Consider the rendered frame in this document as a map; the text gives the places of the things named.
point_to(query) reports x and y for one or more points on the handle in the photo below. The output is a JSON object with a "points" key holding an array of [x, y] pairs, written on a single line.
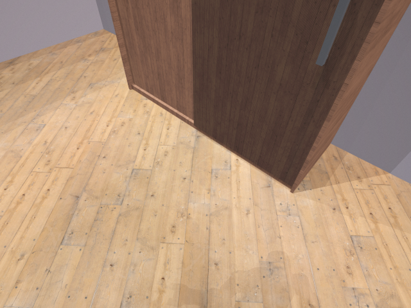
{"points": [[332, 31]]}

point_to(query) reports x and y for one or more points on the wardrobe door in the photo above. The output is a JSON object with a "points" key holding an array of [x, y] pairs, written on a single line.
{"points": [[256, 85], [158, 41]]}

